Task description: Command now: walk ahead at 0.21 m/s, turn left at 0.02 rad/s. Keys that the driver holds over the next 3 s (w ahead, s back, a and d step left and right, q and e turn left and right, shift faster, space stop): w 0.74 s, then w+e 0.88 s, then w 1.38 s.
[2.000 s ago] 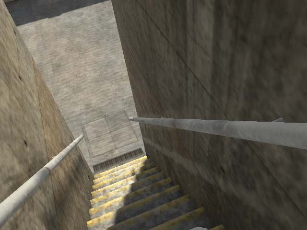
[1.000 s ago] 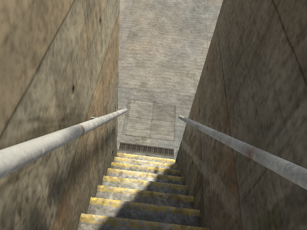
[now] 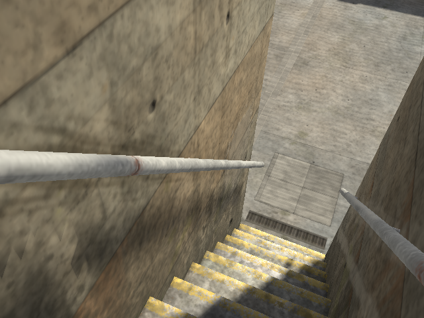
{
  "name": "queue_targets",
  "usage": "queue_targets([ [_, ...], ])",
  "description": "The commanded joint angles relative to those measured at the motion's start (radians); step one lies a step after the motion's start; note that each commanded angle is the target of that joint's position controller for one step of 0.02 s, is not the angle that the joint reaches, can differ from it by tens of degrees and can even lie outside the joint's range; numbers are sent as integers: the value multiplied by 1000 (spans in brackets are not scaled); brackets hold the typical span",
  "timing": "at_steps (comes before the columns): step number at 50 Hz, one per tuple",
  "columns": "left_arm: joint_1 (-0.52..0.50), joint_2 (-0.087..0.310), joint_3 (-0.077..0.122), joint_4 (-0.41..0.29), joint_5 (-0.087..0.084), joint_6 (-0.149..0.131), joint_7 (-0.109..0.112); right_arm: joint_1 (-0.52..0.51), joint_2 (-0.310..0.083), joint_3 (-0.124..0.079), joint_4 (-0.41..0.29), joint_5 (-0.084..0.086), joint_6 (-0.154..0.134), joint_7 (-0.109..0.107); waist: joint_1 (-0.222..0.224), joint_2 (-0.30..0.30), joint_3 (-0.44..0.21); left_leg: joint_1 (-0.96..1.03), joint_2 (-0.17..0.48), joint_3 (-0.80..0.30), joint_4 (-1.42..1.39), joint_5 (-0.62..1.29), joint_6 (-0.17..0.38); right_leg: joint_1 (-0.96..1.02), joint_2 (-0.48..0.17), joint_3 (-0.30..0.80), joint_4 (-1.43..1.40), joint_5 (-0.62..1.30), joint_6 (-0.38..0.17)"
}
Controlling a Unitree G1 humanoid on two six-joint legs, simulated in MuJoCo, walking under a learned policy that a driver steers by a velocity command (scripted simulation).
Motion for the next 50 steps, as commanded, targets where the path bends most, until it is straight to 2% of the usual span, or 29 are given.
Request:
queue_targets([
  [1,72,133,12,0,-30,-22,-17,40,-69,-20,-77,5,-27,0,-77,38,72,-38,115,-209,-254,47,-38,-62,-141,167,-49,-119,-81],
  [3,37,121,16,-10,-36,-18,-11,4,-149,-47,-79,8,-23,-3,-62,117,117,63,101,-198,-344,47,23,-190,-97,124,-137,-332,-47],
  [6,237,91,19,34,-7,-14,4,-51,-92,-44,-90,-12,-26,5,34,116,44,-180,123,-174,-165,41,10,140,-23,43,33,35,-38],
  [8,206,130,32,16,-23,-21,-6,19,-78,-65,-102,6,-23,11,-16,19,-20,-319,67,-26,111,-172,-65,224,-125,300,43,-67,-150],
  [11,112,195,41,-20,-30,-31,0,29,-70,-59,-124,19,-31,-10,-35,131,36,-455,125,-86,201,-135,-76,200,-245,490,12,-334,-236],
  [13,148,204,45,-16,-35,-33,10,35,-91,-62,-129,21,-32,-15,-14,94,61,-501,134,-124,262,-132,-62,149,-249,493,25,-337,-249],
  [14,133,205,31,4,-15,-50,32,21,-131,-79,-107,24,-16,-31,16,185,67,-613,221,-261,372,140,-98,224,-347,528,119,-242,-263],
  [16,112,181,22,-4,-37,-48,46,110,-138,-74,-80,43,-5,-28,-6,197,62,-675,228,-276,286,443,-145,178,-268,433,158,-246,-237],
  [17,38,112,-3,-40,-34,-33,42,136,-128,-65,-77,30,-7,-16,-40,208,74,-538,220,-217,147,581,-162,12,-160,326,181,-231,-215],
  [18,12,93,-9,-48,-30,-24,42,143,-141,-72,-77,43,-20,-10,-38,118,77,-420,191,-135,133,633,-192,-118,-121,290,168,-197,-222],
  [19,64,102,22,1,-19,-20,25,130,-135,-71,-63,33,-41,16,-22,10,77,-420,199,-68,95,659,-195,-160,-101,271,148,-346,-217],
  [21,-22,97,24,-63,-10,-27,29,108,-166,-67,-69,-14,-50,53,-39,195,123,-282,246,-152,-523,1036,-171,-243,-111,250,213,-484,-153],
  [22,49,138,61,-46,-18,-15,27,53,-160,-69,-54,-26,-81,64,29,113,150,-99,201,-47,-661,984,-195,-354,-64,195,133,-522,-173],
  [23,49,181,71,-10,-27,-21,31,72,-173,-67,-46,-10,-86,52,1,-97,156,54,159,29,-739,809,-207,-440,-36,171,116,-462,-185],
  [24,23,192,85,15,-24,-34,18,181,-219,-90,-3,-15,-95,51,-68,-141,102,214,165,41,-512,781,-177,-505,-75,160,126,-225,-202],
  [25,-99,219,104,22,1,-45,1,424,-269,-115,90,2,-105,31,-216,-250,14,370,105,147,-378,720,-161,-548,-40,52,296,-37,-159],
  [26,-189,111,86,3,14,-38,1,558,-295,-128,138,15,-115,7,-267,-212,58,475,83,124,-547,606,-157,-605,64,-6,503,-39,-88],
  [27,-312,136,92,-49,-13,-35,28,787,-354,-144,215,-23,-115,5,-429,-56,39,567,64,33,-859,503,-117,-601,163,-93,972,-53,-4],
  [28,-369,56,65,-67,-2,-47,39,892,-398,-161,237,9,-131,-1,-457,124,78,583,207,-399,-1107,500,-14,-705,259,105,1411,-503,25],
  [29,-171,-114,51,-66,21,-73,39,873,-338,-118,265,47,-161,31,-290,265,91,651,251,-539,-1034,844,20,-863,285,361,1491,-606,-11],
  [30,133,-143,53,-31,-14,-88,33,757,-447,-158,300,50,-175,63,-48,445,83,586,470,-1091,-1360,650,169,-937,290,358,1428,-532,-23],
  [31,4,-46,61,-84,-69,-67,41,623,-502,-177,285,30,-185,67,-18,314,168,417,532,-1274,-1471,331,217,-941,200,277,1329,-405,-40],
  [32,-161,17,76,-99,-81,-39,45,405,-437,-161,262,21,-175,66,-3,161,217,204,503,-1152,-1455,65,225,-870,146,210,1330,-298,-44],
  [33,-136,-27,51,-80,-73,-6,26,342,-406,-164,275,-3,-166,39,11,180,225,26,475,-989,-1260,185,158,-756,119,243,1289,-167,-67],
  [35,-149,60,81,-57,-41,17,-30,283,-239,-128,254,-5,-165,-4,-8,188,147,34,312,-538,-1038,223,12,-712,126,264,1097,325,-54],
  [39,-437,-11,53,-166,22,-45,-89,436,-247,-114,289,-17,-174,-96,-85,216,165,-69,266,-283,-960,301,24,-527,152,65,667,807,45],
  [46,-443,69,87,-135,27,-36,-127,550,-293,-178,348,18,-191,-90,-190,377,80,424,333,-260,-583,397,-22,-850,26,189,548,1033,50],
  [48,-455,65,79,-135,2,-41,-126,527,-251,-170,359,6,-163,-102,-212,260,114,384,319,-252,-529,303,-30,-777,-4,134,398,1081,36],
  [50,-404,68,73,-109,20,-42,-129,457,-268,-176,347,4,-170,-108,-194,208,100,336,307,-179,-459,326,-55,-631,-29,53,323,1162,22],
])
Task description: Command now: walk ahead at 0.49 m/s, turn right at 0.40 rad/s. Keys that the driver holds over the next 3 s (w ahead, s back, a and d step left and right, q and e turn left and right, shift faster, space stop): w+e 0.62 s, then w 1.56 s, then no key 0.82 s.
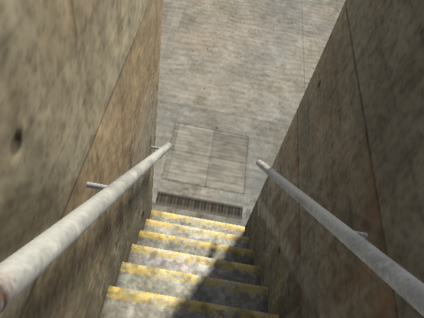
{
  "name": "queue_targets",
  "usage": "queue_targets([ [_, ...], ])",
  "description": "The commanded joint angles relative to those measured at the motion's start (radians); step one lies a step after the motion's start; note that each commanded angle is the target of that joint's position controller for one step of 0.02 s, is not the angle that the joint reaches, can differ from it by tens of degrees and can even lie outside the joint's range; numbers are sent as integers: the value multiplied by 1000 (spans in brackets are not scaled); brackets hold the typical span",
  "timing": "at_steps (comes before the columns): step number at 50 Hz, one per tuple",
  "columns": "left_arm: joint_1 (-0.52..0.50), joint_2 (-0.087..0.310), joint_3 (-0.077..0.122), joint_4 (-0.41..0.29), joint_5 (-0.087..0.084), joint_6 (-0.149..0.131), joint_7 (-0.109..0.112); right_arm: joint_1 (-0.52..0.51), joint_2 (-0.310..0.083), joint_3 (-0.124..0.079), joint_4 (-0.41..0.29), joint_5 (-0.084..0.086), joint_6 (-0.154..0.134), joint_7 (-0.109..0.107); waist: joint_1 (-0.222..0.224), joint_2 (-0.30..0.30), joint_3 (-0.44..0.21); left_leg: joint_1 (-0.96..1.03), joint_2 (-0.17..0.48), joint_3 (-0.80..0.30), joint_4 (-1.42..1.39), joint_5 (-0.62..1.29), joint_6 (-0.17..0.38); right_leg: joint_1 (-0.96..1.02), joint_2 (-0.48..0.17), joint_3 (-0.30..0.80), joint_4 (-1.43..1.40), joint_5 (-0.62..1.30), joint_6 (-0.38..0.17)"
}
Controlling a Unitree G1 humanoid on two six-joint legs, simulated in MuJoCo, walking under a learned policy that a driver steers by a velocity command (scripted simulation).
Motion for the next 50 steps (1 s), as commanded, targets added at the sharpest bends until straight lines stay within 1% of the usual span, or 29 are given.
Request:
queue_targets([
  [1,41,25,1,-8,1,-14,-3,25,-170,-44,-8,-7,-6,-15,8,298,66,-40,97,-92,-146,292,4,104,-69,-69,-182,532,-8],
  [5,579,141,53,248,86,-44,17,-51,-185,-52,-31,18,-21,-10,192,247,25,-35,-22,83,482,699,-147,493,-53,-108,-360,281,-143],
  [8,991,37,-6,514,58,-70,53,-329,-146,-59,-109,44,-31,7,444,-182,154,-529,-250,198,1293,-159,-210,977,-91,-138,-630,686,-196],
  [10,840,130,-38,445,50,-69,63,-228,-42,-12,-244,-17,-39,82,246,-372,-64,-786,-128,-15,1065,-31,-57,1175,-6,-236,-38,746,-2],
  [11,609,263,7,352,20,-23,96,-131,-73,-18,-329,-8,-42,74,119,-554,-172,-900,-118,-133,741,223,-44,1184,-48,-77,51,540,-143],
  [13,380,351,82,369,29,5,149,-72,-147,2,-255,75,-48,63,-11,-358,-308,-905,50,-354,206,423,19,868,-370,626,-119,-388,-395],
  [14,251,169,32,299,10,-52,151,-161,-302,-35,-178,100,-66,45,-2,175,-193,-817,51,-341,80,529,7,686,-283,573,-94,-310,-288],
  [15,163,105,16,216,-34,-105,185,-268,-372,-57,-224,33,-88,41,-18,303,-91,-519,32,-267,-430,916,-43,289,-164,388,5,-244,-228],
  [20,446,-78,-47,353,-42,-98,194,-363,-132,3,-188,-1,-52,124,157,286,-70,37,-131,-75,-1132,1725,-51,220,212,-31,417,-935,-98],
  [23,294,-47,-39,307,-24,-72,152,32,-215,-50,-94,-22,-41,129,-94,183,-17,263,-4,-223,-1030,1415,4,136,179,106,931,-735,-124],
  [24,292,-81,-34,308,-26,-84,135,151,-217,-54,-33,-1,-64,119,-122,397,-7,410,60,-232,-1140,1602,65,-19,283,40,1150,-1205,-97],
  [26,219,-122,-47,295,20,-98,167,273,-247,-62,105,27,-88,115,-136,285,157,294,125,-270,-1230,1733,23,-94,269,-42,1512,-1502,-115],
  [27,464,-197,-71,193,-10,-78,138,-80,-397,-81,139,68,-101,129,247,675,169,549,301,-742,-908,584,164,-681,22,78,932,-1394,-127],
  [28,276,-86,-57,186,-23,-114,136,-64,-240,-78,84,72,-108,112,44,617,216,392,215,-688,-913,412,76,-715,25,6,761,-1157,-88],
  [29,60,106,0,161,21,-130,156,86,-118,-42,89,17,-89,88,-124,252,264,119,-65,-138,-897,653,-8,-350,64,-116,602,-918,-18],
  [30,301,-36,-26,165,-10,-101,162,-237,-162,-26,11,-62,-60,94,166,376,87,-82,-6,-211,-1106,1064,93,58,59,-188,210,-937,-19],
  [31,505,-100,-19,322,-16,-86,162,-237,-258,-81,72,13,-39,55,225,465,106,-447,49,-368,-1001,912,101,425,50,-277,532,-702,18],
  [33,663,-68,-18,309,-36,-74,93,-302,-15,2,12,-23,-34,-7,331,209,113,-759,-65,-111,-404,294,25,617,-53,-110,-18,-150,11],
  [35,585,-103,-20,330,10,-69,59,-336,-164,-55,-36,-25,-5,2,328,199,-11,-691,-61,-103,-371,251,77,853,38,-261,6,-96,2],
  [37,441,19,-10,229,-20,-26,50,-151,-128,-58,-56,-28,-15,4,194,237,65,-538,-92,-82,-253,158,81,521,-11,-83,-168,-416,-17],
  [38,363,26,-17,197,-37,-29,79,-149,-144,-67,-98,34,-26,33,153,287,48,-612,-118,-112,-343,346,74,581,-22,-104,-129,-782,-11],
  [39,159,310,44,182,52,-5,122,15,-15,6,-220,53,10,63,-89,-455,-15,-397,-114,-120,-441,745,149,143,-242,308,-405,-1255,-131],
  [41,-51,-36,-51,4,55,-32,165,174,-228,-18,-122,8,9,126,-102,-156,-33,-81,-101,-139,-623,1358,88,12,-115,-81,-113,-1129,-51],
  [43,-68,11,-65,34,41,-24,122,519,-191,-27,63,-80,78,103,-215,165,-166,111,-306,169,-347,1085,-9,143,13,-439,-12,-745,102],
  [44,-161,13,-75,-28,13,-29,114,588,-165,-20,50,-32,73,80,-301,293,-78,104,-303,168,-488,859,-15,35,85,-435,163,-872,124],
  [46,-132,-87,-111,-53,-55,-17,106,387,-212,-4,-38,17,89,20,-191,336,295,-175,1,-340,-999,95,116,-250,94,-273,435,-876,84],
  [47,25,-121,-125,-160,-132,-2,97,13,-452,-51,-153,-20,94,1,77,800,482,-860,206,-990,-1558,-643,240,-237,107,-262,636,-892,39],
  [48,-38,-85,-141,-186,-127,-5,97,-240,-387,-34,-249,-4,75,-9,58,787,626,-1230,217,-1067,-1510,-759,216,-73,-59,-152,655,-508,28],
  [50,154,0,-118,-146,-31,-9,81,-256,-233,10,-249,-2,74,7,147,533,436,-1204,87,-773,-1159,-447,165,205,18,-246,673,-338,69],
])
Over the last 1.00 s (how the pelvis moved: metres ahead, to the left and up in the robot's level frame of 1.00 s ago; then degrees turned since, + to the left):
0.35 0.03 -0.20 -6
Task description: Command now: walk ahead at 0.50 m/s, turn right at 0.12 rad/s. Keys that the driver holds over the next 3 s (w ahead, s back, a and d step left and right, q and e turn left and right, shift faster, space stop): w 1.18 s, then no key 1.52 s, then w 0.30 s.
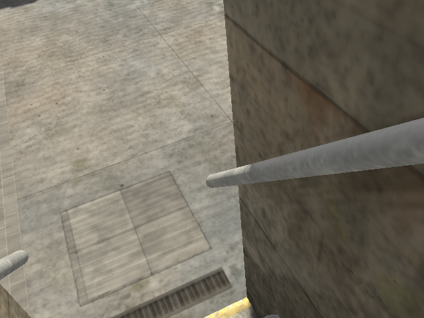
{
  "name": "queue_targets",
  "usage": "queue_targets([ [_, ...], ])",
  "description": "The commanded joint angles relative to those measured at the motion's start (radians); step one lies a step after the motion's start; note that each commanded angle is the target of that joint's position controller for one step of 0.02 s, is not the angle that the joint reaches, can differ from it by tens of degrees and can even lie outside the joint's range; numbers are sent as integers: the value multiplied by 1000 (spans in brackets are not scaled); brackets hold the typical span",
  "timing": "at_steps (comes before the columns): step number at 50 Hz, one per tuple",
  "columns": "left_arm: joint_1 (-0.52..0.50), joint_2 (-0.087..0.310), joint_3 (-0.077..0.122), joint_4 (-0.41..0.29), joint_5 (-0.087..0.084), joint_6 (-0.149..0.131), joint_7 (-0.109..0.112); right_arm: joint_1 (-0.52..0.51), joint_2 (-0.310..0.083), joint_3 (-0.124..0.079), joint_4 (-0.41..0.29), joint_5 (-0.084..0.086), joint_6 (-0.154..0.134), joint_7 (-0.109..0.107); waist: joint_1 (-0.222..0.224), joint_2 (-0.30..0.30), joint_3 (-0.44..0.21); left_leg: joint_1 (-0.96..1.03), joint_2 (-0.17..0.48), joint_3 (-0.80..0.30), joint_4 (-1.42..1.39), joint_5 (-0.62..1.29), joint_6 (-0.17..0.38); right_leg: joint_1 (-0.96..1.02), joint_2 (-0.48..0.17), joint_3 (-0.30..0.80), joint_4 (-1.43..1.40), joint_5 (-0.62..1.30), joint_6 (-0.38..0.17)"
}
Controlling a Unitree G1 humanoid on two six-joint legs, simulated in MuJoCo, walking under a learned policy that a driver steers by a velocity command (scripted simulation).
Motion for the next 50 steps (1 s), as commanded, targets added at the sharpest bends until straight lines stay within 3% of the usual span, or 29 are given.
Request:
queue_targets([
  [1,416,197,35,-34,60,-11,-12,-447,-139,-12,-256,21,-46,-3,327,213,152,-960,152,-624,-944,-695,51,723,-19,69,198,194,11],
  [3,872,170,75,154,66,-9,-33,-409,-88,-34,-101,76,-59,31,533,-107,-38,-764,-133,-367,142,-354,-133,906,-191,202,-85,-161,-113],
  [4,824,91,56,183,34,5,-46,-250,24,-31,-50,87,-34,49,436,-294,68,-540,-214,-324,496,-335,-85,623,-42,78,-307,-472,-81],
  [5,612,338,110,181,-17,24,-35,6,91,-3,-131,82,-45,67,80,-794,110,-579,-136,-349,382,-390,11,387,-266,661,-722,-664,-192],
  [6,439,329,119,114,-21,-2,-29,-180,11,-3,-210,84,-44,60,109,-689,225,-531,-42,-415,227,-252,54,122,-274,976,-1015,-1258,-200],
  [8,180,209,90,51,20,-42,0,-202,-131,-55,-157,101,-23,38,19,-299,266,-516,-24,-470,90,62,71,27,-242,1002,-822,-1139,-144],
  [10,202,51,66,119,52,-58,76,-200,-180,-69,-109,49,-15,44,75,-126,177,-455,-28,-504,-220,481,37,43,-125,631,-327,-718,-113],
  [11,207,-13,44,144,75,-45,112,-251,-117,-49,-125,23,-21,66,64,-98,118,-299,-33,-428,-398,646,1,-46,-61,447,-202,-664,-89],
  [14,132,147,75,107,85,-52,144,-294,-123,-49,-157,58,-39,124,36,-217,-64,210,38,-260,-712,894,-28,-144,-55,327,-152,-721,-123],
  [18,707,57,113,333,30,-82,180,-648,-176,-77,-173,4,-53,177,400,-238,-46,-565,86,-481,-724,581,-49,721,4,499,159,-648,-127],
  [20,850,32,115,383,5,-121,187,-752,-169,-82,-176,33,-93,164,467,-192,40,-740,75,-471,-709,407,-93,778,-6,628,238,-559,-167],
  [21,845,81,128,365,-3,-125,206,-720,-147,-72,-153,3,-84,151,459,-95,69,-706,69,-439,-697,418,-117,742,-5,657,286,-511,-145],
  [23,702,15,120,333,-3,-150,208,-575,-105,-61,-138,-19,-126,103,319,17,83,-130,62,-317,-772,605,-72,261,109,464,383,-647,-37],
  [26,215,107,138,226,-4,-147,165,246,-198,-94,99,56,-174,97,-166,75,-169,884,232,-278,-1279,1399,102,-71,361,166,926,-1020,96],
  [28,122,83,132,220,26,-131,127,628,-300,-102,250,14,-178,102,-320,89,-202,1143,355,-359,-1260,1326,120,-142,368,238,1490,-1126,141],
  [29,60,29,126,169,17,-128,85,662,-219,-75,334,23,-158,91,-296,124,-119,1080,300,-288,-1165,1040,-18,-276,321,237,1523,-1066,133],
  [30,376,-68,118,162,32,-135,44,493,-193,-39,320,65,-129,80,-43,676,-171,1192,152,-80,-865,1172,-219,-478,261,360,1358,-811,3],
  [31,623,-113,85,91,6,-146,15,225,-352,-91,285,80,-57,65,214,1103,-328,1206,321,-491,-960,869,-155,-655,129,361,1129,-634,-86],
  [33,513,-70,69,179,2,-114,2,14,-95,-41,197,55,-48,76,197,438,-217,792,289,-439,-899,483,-119,-678,35,290,816,-280,-181],
  [35,372,42,97,131,96,-133,-20,-212,-31,-2,88,-9,-117,2,310,-49,-86,7,148,-350,-885,525,-112,10,59,76,-32,232,-127],
  [37,305,-31,83,123,16,-155,-50,-215,-8,34,154,-2,-181,-51,352,123,-76,-372,78,-291,-831,148,-46,536,108,-53,-30,703,-29],
  [38,236,-46,61,118,0,-153,-53,-230,28,45,124,59,-194,-66,308,-31,-8,-434,32,-141,-734,-125,-48,631,96,-86,-308,951,24],
  [39,155,-105,30,119,18,-132,-64,-128,30,52,112,91,-192,-61,205,-55,6,-268,50,-126,-672,-139,-30,576,85,-96,-490,973,60],
  [41,79,13,61,99,61,-161,-67,122,24,14,179,126,-185,-82,90,-7,65,52,-44,-129,-459,-318,-88,391,57,-64,-597,865,47],
  [44,110,135,109,134,47,-259,-50,376,99,13,268,63,-160,-59,70,-17,109,338,-2,-293,106,-317,-93,-34,-15,129,-432,465,-25],
  [46,382,63,98,231,65,-330,-16,102,80,-6,185,72,-155,-61,259,-176,131,73,-170,-50,332,-343,-202,342,35,13,-747,582,-55],
  [48,827,-60,69,408,83,-307,-59,-232,10,-30,49,63,-108,-40,423,-237,-73,-180,-190,11,656,-783,-152,1087,-189,184,-1079,1155,-218],
  [49,890,-49,50,406,134,-267,-67,-256,129,-1,-31,17,-119,-6,402,-359,-284,-407,-189,-181,844,-810,-43,1412,-240,170,-562,1344,-187],
  [50,715,283,144,352,89,-221,-59,153,212,33,-85,35,-162,69,219,-1143,-600,-761,-72,-513,757,-698,7,1871,-266,443,-211,1680,-297],
])
Over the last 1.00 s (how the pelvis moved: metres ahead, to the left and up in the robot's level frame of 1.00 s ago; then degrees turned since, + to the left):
0.93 -0.24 -1.21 -29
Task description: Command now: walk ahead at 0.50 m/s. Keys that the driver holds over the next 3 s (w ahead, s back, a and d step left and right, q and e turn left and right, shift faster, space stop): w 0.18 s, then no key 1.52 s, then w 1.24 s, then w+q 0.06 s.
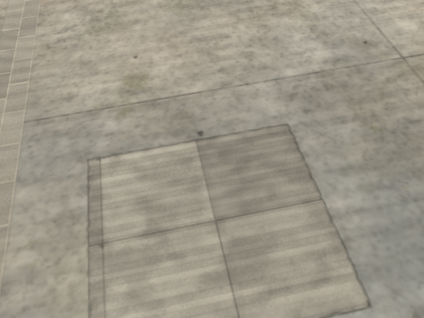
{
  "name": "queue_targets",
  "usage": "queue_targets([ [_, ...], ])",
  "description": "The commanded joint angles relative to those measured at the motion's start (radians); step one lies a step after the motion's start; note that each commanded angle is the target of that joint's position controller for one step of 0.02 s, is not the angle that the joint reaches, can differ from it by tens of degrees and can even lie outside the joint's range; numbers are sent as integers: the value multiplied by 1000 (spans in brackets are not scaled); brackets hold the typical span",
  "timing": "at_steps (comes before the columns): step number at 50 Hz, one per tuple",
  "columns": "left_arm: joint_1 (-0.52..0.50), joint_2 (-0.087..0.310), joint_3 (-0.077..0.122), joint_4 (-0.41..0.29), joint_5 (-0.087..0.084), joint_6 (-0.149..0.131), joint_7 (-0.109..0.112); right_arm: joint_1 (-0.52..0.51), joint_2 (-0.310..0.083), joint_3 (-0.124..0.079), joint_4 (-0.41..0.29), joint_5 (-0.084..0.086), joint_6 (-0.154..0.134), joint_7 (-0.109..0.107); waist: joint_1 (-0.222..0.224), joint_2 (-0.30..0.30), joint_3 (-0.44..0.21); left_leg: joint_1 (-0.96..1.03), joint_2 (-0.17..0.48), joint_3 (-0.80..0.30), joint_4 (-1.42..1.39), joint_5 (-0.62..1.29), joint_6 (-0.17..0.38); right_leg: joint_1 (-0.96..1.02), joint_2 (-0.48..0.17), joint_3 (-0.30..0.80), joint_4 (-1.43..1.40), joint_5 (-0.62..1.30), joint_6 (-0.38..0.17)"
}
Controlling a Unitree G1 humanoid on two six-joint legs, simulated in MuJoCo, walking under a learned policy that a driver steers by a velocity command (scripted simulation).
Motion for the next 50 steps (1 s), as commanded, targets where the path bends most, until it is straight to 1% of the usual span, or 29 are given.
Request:
queue_targets([
  [1,551,237,64,121,22,143,23,90,-145,-8,-188,-20,-110,126,172,-631,-565,-1030,156,-482,57,85,105,1391,-395,513,314,1890,-189],
  [2,443,358,102,154,46,166,46,-154,-174,0,-272,17,-93,143,82,-157,-421,-1074,221,-400,-145,274,126,1075,-521,946,64,865,-313],
  [3,387,288,98,150,25,153,63,-245,-180,-32,-185,3,-67,113,55,342,-243,-1015,264,-363,-266,345,94,734,-551,1106,41,728,-256],
  [4,373,138,45,133,-28,138,84,-563,-180,-18,-246,-33,-37,71,91,601,143,-967,282,-347,-472,388,54,237,-509,1065,83,907,-136],
  [5,276,56,-8,120,-35,128,120,-532,-87,-6,-264,-14,-33,70,0,516,271,-677,312,-245,-700,386,-26,-245,-389,870,129,847,-69],
  [6,123,29,-23,73,-14,134,140,-403,-37,10,-267,16,-52,72,-104,359,320,-371,312,-171,-892,451,-36,-573,-276,715,146,562,-21],
  [7,85,43,-10,65,-7,142,141,-289,-9,20,-212,22,-67,88,-129,231,277,46,235,-50,-1031,638,-15,-812,-145,515,151,441,-4],
  [8,88,56,3,72,-44,155,125,-176,41,31,-164,-10,-80,103,-197,169,180,436,125,132,-1181,872,21,-904,-39,395,185,734,3],
  [9,132,95,18,66,-96,149,91,-46,-36,10,-101,-72,-66,91,-214,204,29,669,135,65,-1291,960,103,-814,13,301,404,1368,27],
  [10,181,75,6,68,-120,90,63,192,-317,-63,-101,-118,-77,110,-341,422,-194,928,462,-456,-1315,1648,384,-882,143,361,936,611,164],
  [11,182,148,22,70,-109,85,42,283,-366,-58,-64,-103,-44,120,-325,667,-438,978,670,-945,-1568,1750,591,-749,234,279,1331,-565,256],
  [12,103,191,42,43,-134,109,37,155,-354,-58,-89,-77,-28,106,-280,483,-213,824,577,-962,-1608,1515,535,-819,176,286,1247,-553,243],
  [13,19,83,15,1,-123,141,45,0,-368,-49,-105,-59,-25,95,-194,352,-6,620,593,-890,-1609,1432,485,-925,120,231,1236,-525,235],
  [14,-11,-14,-14,-12,-105,182,56,-112,-332,-31,-105,-33,-23,80,-106,148,167,328,562,-796,-1659,1274,396,-881,64,164,1171,-503,205],
  [15,54,-58,-30,0,-82,212,62,-196,-275,-6,-113,-44,-26,72,-12,103,203,102,531,-666,-1673,1193,324,-755,35,158,1095,-474,175],
  [16,136,-45,-29,-7,-73,230,61,-309,-240,12,-135,-70,-19,69,96,105,198,-93,483,-528,-1725,1108,269,-570,12,138,952,-419,160],
  [18,163,-21,-35,-29,-26,215,73,-503,-255,2,-185,-75,-3,51,200,139,157,-353,351,-210,-1852,1102,155,-120,-28,19,413,-137,143],
  [21,153,48,8,28,-20,207,59,-421,-351,-30,-161,-18,-5,40,200,173,-22,-83,295,-100,-1775,1257,129,149,78,-88,123,317,141],
  [23,183,65,17,44,2,208,50,-380,-346,-35,-132,-20,-2,43,220,132,-83,67,259,-114,-1660,1209,90,258,60,-24,20,485,95],
  [24,205,124,27,58,18,200,45,-310,-309,-32,-130,-44,-1,44,185,-56,-108,18,198,-91,-1458,852,46,353,-69,134,33,929,44],
  [25,255,130,10,72,41,196,39,-153,-196,0,-109,-37,-6,60,133,-292,-263,-29,116,-163,-1087,338,-1,500,-309,407,-37,1316,-114],
  [26,234,81,-7,66,39,174,26,-94,-179,3,-93,-25,-9,75,118,-227,-320,-40,91,-326,-992,312,6,511,-350,487,-40,1305,-163],
  [29,30,89,-13,19,-8,155,31,-280,-261,-19,-159,-46,3,62,71,-3,-185,-106,186,-254,-1182,433,20,353,-282,321,-87,1046,-135],
  [34,52,137,3,41,2,179,64,-340,-239,-16,-146,-23,28,53,43,-25,-175,114,202,-175,-1598,558,-7,223,-230,250,-144,945,-81],
  [37,32,141,8,34,-26,197,63,-323,-246,-23,-107,-24,57,58,19,-11,-182,302,188,-134,-1781,824,-4,110,-198,229,-205,617,-64],
  [39,55,104,0,48,-32,199,61,-374,-276,-31,-112,-55,72,61,18,-10,-96,375,229,-159,-1836,926,17,-11,-148,223,-260,218,-14],
  [41,101,80,-4,52,-17,204,48,-415,-347,-48,-113,-57,85,59,65,62,11,336,260,-155,-1814,786,70,-60,-81,198,-291,-71,27],
  [45,106,83,3,66,-28,216,69,-421,-306,-47,-88,-43,63,64,64,105,37,265,251,-159,-1851,808,82,35,-25,104,-198,97,60],
  [50,115,86,7,79,-19,217,77,-418,-323,-54,-67,-37,44,66,76,84,-19,262,245,-158,-1825,995,95,169,-24,79,-116,333,76],
])
Over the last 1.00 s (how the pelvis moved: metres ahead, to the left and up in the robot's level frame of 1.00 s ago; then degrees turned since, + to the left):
0.95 0.37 -0.92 9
